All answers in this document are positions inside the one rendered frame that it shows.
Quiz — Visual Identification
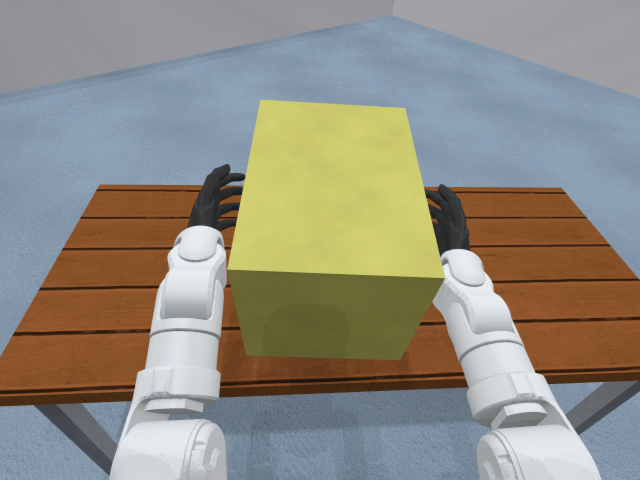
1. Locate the robot left hand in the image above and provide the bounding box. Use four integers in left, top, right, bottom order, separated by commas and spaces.
187, 164, 246, 232

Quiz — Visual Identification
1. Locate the table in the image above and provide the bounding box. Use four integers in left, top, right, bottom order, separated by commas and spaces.
0, 185, 640, 476

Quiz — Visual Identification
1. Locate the robot right upper arm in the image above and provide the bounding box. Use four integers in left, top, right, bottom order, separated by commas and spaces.
477, 424, 599, 480

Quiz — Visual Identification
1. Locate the right robot forearm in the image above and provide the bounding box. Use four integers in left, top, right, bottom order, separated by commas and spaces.
432, 249, 601, 480

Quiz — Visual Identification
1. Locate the carton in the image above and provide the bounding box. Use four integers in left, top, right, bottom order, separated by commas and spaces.
227, 100, 445, 360

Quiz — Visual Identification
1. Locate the left robot forearm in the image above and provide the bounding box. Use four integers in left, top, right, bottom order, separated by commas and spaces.
109, 226, 227, 480

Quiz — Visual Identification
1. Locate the robot right hand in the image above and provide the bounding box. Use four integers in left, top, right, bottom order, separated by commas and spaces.
424, 184, 470, 257

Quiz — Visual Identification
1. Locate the robot left upper arm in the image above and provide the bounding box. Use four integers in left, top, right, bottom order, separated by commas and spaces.
111, 419, 227, 480

